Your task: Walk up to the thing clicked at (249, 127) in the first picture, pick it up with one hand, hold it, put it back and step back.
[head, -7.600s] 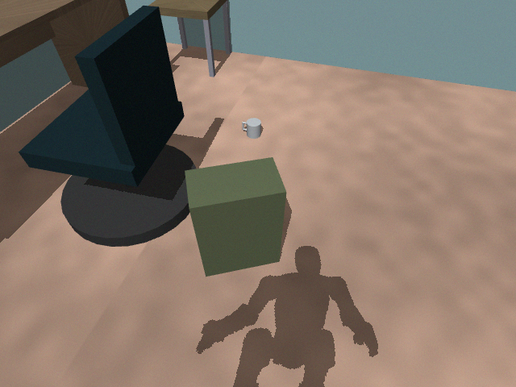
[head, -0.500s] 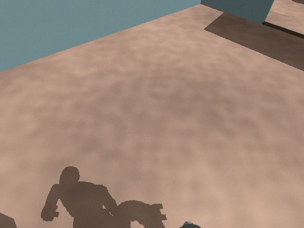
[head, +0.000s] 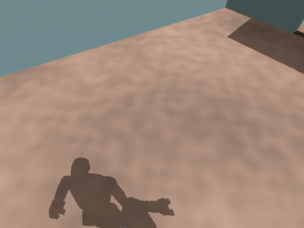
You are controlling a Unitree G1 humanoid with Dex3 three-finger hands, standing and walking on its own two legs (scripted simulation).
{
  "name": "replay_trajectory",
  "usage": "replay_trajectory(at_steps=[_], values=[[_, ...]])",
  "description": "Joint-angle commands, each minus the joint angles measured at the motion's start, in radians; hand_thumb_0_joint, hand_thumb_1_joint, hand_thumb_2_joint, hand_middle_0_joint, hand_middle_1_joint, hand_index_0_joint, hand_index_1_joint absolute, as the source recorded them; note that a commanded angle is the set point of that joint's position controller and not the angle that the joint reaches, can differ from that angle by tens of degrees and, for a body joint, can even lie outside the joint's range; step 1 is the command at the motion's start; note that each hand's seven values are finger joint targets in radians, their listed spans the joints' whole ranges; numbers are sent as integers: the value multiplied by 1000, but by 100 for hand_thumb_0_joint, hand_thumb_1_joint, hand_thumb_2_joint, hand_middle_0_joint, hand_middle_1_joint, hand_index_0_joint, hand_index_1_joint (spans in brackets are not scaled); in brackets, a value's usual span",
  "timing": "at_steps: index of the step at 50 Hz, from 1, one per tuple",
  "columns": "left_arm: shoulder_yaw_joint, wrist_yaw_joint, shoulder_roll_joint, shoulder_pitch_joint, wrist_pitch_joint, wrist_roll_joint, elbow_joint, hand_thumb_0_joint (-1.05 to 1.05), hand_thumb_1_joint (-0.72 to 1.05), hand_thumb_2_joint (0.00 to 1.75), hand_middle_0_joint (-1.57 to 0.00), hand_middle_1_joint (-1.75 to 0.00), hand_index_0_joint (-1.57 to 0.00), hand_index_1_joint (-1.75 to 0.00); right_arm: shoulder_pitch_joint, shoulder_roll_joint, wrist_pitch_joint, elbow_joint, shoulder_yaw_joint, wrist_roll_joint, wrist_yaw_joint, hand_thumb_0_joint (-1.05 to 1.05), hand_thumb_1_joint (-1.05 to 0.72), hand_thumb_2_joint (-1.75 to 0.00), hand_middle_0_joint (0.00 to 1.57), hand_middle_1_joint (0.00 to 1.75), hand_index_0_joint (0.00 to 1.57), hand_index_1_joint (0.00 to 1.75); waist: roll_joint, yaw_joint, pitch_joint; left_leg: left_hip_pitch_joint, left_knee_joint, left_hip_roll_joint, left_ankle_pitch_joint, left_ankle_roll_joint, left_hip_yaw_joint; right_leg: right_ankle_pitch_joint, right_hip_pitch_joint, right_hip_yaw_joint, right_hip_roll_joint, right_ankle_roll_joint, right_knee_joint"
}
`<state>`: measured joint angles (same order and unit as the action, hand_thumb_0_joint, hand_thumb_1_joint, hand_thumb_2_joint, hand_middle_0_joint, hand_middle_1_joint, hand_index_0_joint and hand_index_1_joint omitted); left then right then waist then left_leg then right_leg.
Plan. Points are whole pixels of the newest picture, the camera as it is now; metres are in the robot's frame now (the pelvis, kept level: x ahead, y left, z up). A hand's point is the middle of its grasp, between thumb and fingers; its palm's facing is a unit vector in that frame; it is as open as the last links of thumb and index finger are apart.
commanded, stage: walk up
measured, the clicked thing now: out of the picture +0.33 +1.44 -0.72
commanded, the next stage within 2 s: none
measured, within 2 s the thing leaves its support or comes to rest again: neither
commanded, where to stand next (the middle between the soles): +0.53 +0.01 m, yaw -2 degrees
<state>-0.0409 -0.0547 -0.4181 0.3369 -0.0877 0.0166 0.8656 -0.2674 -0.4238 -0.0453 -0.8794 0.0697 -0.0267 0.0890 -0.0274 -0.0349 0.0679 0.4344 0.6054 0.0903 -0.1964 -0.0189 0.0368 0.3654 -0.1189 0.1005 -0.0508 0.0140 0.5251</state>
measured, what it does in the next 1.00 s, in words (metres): walks ahead, turning left: left foot, then right foot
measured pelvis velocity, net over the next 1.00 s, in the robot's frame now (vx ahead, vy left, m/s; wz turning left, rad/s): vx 0.37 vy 0.00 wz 0.46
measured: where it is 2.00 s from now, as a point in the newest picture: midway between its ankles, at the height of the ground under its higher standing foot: (160, 189)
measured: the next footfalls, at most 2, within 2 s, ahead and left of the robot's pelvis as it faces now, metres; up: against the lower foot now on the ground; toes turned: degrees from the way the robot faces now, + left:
left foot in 0.02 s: +0.16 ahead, +0.13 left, +0.00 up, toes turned +5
right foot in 0.50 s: +0.34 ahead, -0.12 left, +0.00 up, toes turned +7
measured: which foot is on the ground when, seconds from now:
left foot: up 0.00-0.00, down 0.02-0.52, up 0.54-0.90, down 0.92-1.00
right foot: down 0.00-0.04, up 0.06-0.48, down 0.50-0.92, up 0.94-1.00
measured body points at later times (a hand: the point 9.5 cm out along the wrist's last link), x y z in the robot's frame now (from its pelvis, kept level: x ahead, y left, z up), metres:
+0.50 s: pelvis +0.20 +0.00 +0.01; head +0.22 +0.00 +0.45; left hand +0.33 +0.32 -0.09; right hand +0.19 -0.31 -0.11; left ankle +0.12 +0.12 -0.73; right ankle +0.29 -0.12 -0.72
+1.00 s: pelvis +0.37 +0.00 -0.02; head +0.39 +0.05 +0.43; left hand +0.29 +0.32 -0.15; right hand +0.63 -0.26 -0.07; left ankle +0.41 +0.12 -0.73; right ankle +0.35 -0.13 -0.67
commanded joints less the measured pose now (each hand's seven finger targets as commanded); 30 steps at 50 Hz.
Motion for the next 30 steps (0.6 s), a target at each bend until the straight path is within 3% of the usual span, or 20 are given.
replay_trajectory(at_steps=[1, 2, 3, 4, 5, 6, 7, 9, 14, 18, 19, 20, 22, 23, 24, 25, 26, 27, 28, 30], values=[[-47, 18, -182, -42, -14, 1, -91, 0, 90, 90, -20, -30, -20, -30, -247, -265, -51, 0, 100, -2, -31, 0, -90, -90, 20, 30, 20, 30, -171, 173, -147, -516, -135, 23, -195, -63, -79, -174, -365, -15, -68, -128, 344], [-37, 20, -130, 2, -10, -24, -99, 0, 90, 90, -20, -30, -20, -30, -265, -358, -59, 33, 118, -2, -40, 0, -90, -90, 20, 30, 20, 30, -344, 154, -139, -585, -363, 307, -382, -165, -648, 134, -615, -22, 113, -66, 596], [-60, 41, -239, -25, -1, -12, -73, 0, 90, 90, -20, -30, -20, -30, -208, -362, -55, 51, 118, 31, -40, 0, -90, -90, 20, 30, 20, 30, -180, 140, -122, -503, -381, 364, -388, -250, -721, 182, -597, -155, 49, -78, 686], [-49, 41, -252, -39, 1, -17, -59, 0, 90, 90, -20, -30, -20, -30, -141, -313, -52, 65, 100, 33, -48, 0, -90, -90, 20, 30, 20, 30, -67, 103, -58, -410, -353, 311, -277, -219, -546, 90, -585, -201, 15, -77, 701], [-50, 37, -229, -2, 1, -28, -36, 0, 90, 90, -20, -30, -20, -30, -101, -276, -55, 76, 80, 31, -54, 0, -90, -90, 20, 30, 20, 30, -74, 71, -28, -364, -346, 258, -151, -167, -419, 15, -540, -221, -1, -70, 657], [-52, 34, -227, 11, 4, -31, -15, 0, 90, 90, -20, -30, -20, -30, -71, -251, -56, 77, 70, 27, -58, 0, -90, -90, 20, 30, 20, 30, -101, 57, -6, -319, -349, 226, -87, -151, -332, -13, -513, -209, -27, -67, 612], [-53, 29, -227, 45, 10, -29, 3, 0, 90, 90, -20, -30, -20, -30, -52, -239, -59, 79, 61, 30, -57, 0, -90, -90, 20, 30, 20, 30, -133, 33, 4, -269, -362, 209, -38, -151, -253, -34, -469, -183, -41, -58, 574], [-52, 14, -211, 50, 18, -18, 9, 0, 90, 90, -20, -30, -20, -30, -40, -232, -61, 95, 59, 25, -56, 0, -90, -90, 20, 30, 20, 30, -127, 36, -14, -255, -367, 183, 2, -173, -175, -62, -420, -153, -42, -33, 502], [-53, -9, -186, -72, 26, -4, -37, 0, 90, 90, -20, -30, -20, -30, -86, -256, -63, 96, 66, 25, -54, 0, -90, -90, 20, 30, 20, 30, -109, 74, 20, -312, -399, 189, -40, -204, -138, -131, -457, -104, -60, -16, 283], [-53, -12, -157, -138, 16, -4, -53, 0, 90, 90, -20, -30, -20, -30, -94, -247, -56, 106, 63, 23, -51, 0, -90, -90, 20, 30, 20, 30, -92, 77, 18, -297, -329, 164, 125, -179, -77, -209, -352, -51, -32, -34, 112], [-78, -27, -185, -328, 15, 17, -154, 0, 90, 90, -20, -30, -20, -30, -146, -242, -14, 110, 55, 22, -50, 0, -90, -90, 20, 30, 20, 30, 40, 79, 18, -221, -338, 171, 218, -217, -371, -54, -324, -76, 60, -15, 143], [-80, -23, -175, -352, 20, 20, -171, 0, 90, 90, -20, -30, -20, -30, -165, -261, -3, 117, 62, 19, -54, 0, -90, -90, 20, 30, 20, 30, 39, 76, 47, -215, -346, 213, 193, -219, -409, -18, -316, -115, 41, -22, 131], [-68, -21, -154, -244, 27, 3, -159, 0, 90, 90, -20, -30, -20, -30, -55, -283, -11, 141, 60, 22, -59, 0, -90, -90, 20, 30, 20, 30, -60, 13, -12, -367, -282, 181, 252, -197, -335, -103, -353, -137, 20, -25, 79], [-74, -16, -159, -208, 30, -5, -157, 0, 90, 90, -20, -30, -20, -30, -25, -275, -16, 147, 60, 23, -65, 0, -90, -90, 20, 30, 20, 30, -72, -21, -44, -359, -231, 160, 277, -156, -329, -142, -256, -155, 9, -40, 5], [-93, -7, -198, -147, 26, -4, -136, 0, 90, 90, -20, -30, -20, -30, -25, -244, -17, 153, 42, 29, -68, 0, -90, -90, 20, 30, 20, 30, -20, -65, -102, -222, -113, 90, 283, -101, -265, -189, 0, -178, 0, -72, -134], [-118, 2, -263, -47, 19, 14, -116, 0, 90, 90, -20, -30, -20, -30, -57, -161, -18, 160, 13, 39, -62, 0, -90, -90, 20, 30, 20, 30, 150, -114, -191, -40, 151, -23, 110, -49, -145, -85, 265, -337, -147, -124, -223], [-126, 14, -315, 3, 20, 15, -115, 0, 90, 90, -20, -30, -20, -30, -86, -98, -13, 163, -8, 36, -67, 0, -90, -90, 20, 30, 20, 30, 301, -122, -228, 179, 352, -126, -327, -23, -18, -63, 419, -566, -400, -167, -256], [-127, 15, -334, -64, 30, 12, -127, 0, 90, 90, -20, -30, -20, -30, -112, -184, 1, 133, 15, 19, -82, 0, -90, -90, 20, 30, 20, 30, 248, -99, -183, 244, 452, -95, -338, -29, -40, 86, 317, -649, -474, -235, -314], [-118, 12, -295, -118, 32, 9, -145, 0, 90, 90, -20, -30, -20, -30, -87, -213, 4, 110, 25, 12, -81, 0, -90, -90, 20, 30, 20, 30, 174, -73, -96, 229, 480, -47, -271, -31, -85, 140, 207, -577, -433, -245, -332], [-96, 10, -224, -218, 28, 7, -168, 0, 90, 90, -20, -30, -20, -30, -124, -196, 1, 72, 27, 22, -57, 0, -90, -90, 20, 30, 20, 30, 199, -16, -29, 190, 455, -6, -142, -18, -81, 60, 121, -338, -300, -198, -329]])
